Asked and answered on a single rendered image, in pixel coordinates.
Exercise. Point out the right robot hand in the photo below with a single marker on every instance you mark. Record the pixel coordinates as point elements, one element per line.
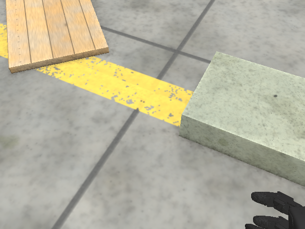
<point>282,203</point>

